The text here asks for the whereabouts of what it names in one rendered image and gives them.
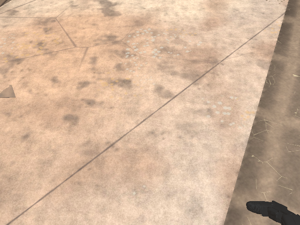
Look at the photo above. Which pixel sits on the right robot hand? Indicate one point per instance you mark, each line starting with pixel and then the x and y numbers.
pixel 274 210

